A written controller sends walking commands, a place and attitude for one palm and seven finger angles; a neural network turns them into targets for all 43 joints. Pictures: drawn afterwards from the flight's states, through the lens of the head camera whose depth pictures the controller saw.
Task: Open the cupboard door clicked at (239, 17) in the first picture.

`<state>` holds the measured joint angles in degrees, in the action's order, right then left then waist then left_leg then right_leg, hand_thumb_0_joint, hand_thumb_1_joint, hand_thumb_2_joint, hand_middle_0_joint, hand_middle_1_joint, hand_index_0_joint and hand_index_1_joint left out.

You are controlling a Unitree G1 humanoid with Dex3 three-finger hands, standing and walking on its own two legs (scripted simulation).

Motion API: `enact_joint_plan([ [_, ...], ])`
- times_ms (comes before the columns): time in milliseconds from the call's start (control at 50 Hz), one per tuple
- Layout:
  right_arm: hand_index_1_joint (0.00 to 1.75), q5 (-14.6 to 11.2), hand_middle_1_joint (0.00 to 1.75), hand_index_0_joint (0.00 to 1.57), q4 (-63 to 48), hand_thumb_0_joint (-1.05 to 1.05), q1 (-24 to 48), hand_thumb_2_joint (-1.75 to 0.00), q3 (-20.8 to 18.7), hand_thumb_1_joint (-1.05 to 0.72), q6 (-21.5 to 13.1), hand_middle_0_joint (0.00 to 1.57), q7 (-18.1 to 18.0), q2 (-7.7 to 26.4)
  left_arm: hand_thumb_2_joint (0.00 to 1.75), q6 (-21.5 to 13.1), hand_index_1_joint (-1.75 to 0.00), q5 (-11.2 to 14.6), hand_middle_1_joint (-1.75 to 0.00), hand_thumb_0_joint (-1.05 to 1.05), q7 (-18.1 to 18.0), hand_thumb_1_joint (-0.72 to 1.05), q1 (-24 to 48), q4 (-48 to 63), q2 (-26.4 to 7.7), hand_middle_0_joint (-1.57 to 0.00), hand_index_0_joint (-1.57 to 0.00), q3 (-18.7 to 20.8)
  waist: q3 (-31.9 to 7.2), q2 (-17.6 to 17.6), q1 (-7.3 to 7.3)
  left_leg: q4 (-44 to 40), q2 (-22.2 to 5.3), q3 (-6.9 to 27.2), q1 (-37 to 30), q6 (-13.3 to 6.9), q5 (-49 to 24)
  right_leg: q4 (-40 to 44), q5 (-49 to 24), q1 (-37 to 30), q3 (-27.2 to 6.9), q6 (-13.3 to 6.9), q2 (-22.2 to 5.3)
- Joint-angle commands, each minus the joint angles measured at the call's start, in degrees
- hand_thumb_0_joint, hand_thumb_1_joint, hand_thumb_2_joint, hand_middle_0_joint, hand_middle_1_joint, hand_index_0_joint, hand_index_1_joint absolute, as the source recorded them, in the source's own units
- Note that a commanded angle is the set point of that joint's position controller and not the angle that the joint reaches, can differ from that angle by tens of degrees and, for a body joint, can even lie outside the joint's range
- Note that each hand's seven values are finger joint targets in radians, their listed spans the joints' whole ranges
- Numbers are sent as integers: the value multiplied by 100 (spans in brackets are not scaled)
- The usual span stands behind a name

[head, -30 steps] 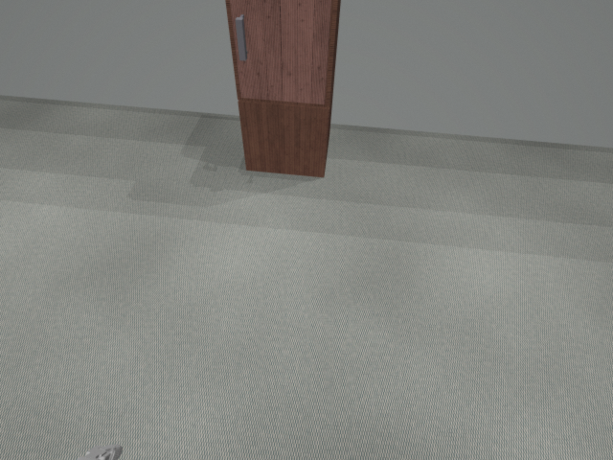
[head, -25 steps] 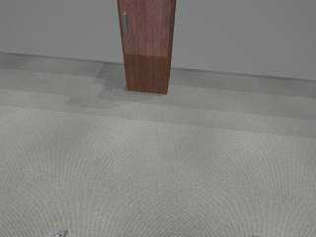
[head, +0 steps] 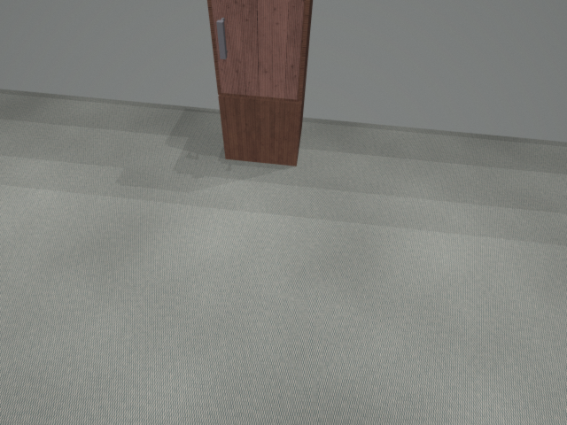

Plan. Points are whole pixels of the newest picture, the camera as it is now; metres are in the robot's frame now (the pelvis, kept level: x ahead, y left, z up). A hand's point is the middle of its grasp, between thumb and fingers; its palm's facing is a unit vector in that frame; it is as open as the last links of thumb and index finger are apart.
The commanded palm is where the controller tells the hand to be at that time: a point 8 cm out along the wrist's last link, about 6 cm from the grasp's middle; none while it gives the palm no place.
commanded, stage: stand and wait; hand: left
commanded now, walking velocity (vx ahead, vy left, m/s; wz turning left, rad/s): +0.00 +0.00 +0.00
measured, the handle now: (223, 38) +1.53 +0.33 -0.09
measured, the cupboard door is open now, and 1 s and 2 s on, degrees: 0 0 0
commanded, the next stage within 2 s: look at it before walking up in 0.22 s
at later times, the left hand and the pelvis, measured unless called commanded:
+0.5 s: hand out of the picture +0.07 +0.24 -0.16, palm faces -0.04 -0.94 -0.32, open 7.4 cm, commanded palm none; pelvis -0.01 +0.00 +0.00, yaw +0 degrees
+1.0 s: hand out of the picture +0.08 +0.24 -0.16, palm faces -0.04 -0.94 -0.33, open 7.4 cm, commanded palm none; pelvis +0.01 -0.01 +0.00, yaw +0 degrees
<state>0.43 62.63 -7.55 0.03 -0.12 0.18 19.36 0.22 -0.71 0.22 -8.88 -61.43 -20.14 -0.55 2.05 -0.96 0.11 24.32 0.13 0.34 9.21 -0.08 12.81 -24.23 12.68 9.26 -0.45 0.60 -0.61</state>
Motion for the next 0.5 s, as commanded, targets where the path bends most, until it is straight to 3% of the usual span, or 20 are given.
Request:
enact_joint_plan([
  [0, 30, 7, 30, 20, -381, 0, 383, -90, -232, -90, -178, 20, -77, 1183, 90, -138, -30, 10, -30, 0, -83, 90, 322, 361, -1112, -20, -20, 244, -308, 133, -21, -555, -653, 573, 60, -204, -418, 481, -219, 20, -541, -229, -601],
  [260, 30, 5, 30, 20, -259, 0, 317, -90, -220, -90, -184, 20, -66, 1182, 90, -156, -30, 6, -30, 0, -83, 90, 303, 289, -1123, -20, -20, 234, -354, 81, -15, -582, -663, 569, -15, -178, -506, 547, -279, 36, -595, -235, -624],
  [360, 30, 4, 30, 20, -246, 0, 360, -90, -223, -90, -176, 20, -64, 1166, 90, -146, -30, -2, -30, 0, -83, 90, 309, 278, -1103, -20, -20, 229, -207, 144, -30, -659, -665, 592, 53, -178, -351, 587, -142, 111, -592, -222, -600],
  [480, 30, -1, 30, 20, -266, 0, 334, -90, -229, -90, -180, 20, -63, 1179, 90, -156, -30, -7, -30, 0, -83, 90, 316, 298, -1100, -20, -20, 237, -333, 100, -15, -612, -670, 598, -52, -178, -533, 569, -279, 81, -591, -228, -598],
])
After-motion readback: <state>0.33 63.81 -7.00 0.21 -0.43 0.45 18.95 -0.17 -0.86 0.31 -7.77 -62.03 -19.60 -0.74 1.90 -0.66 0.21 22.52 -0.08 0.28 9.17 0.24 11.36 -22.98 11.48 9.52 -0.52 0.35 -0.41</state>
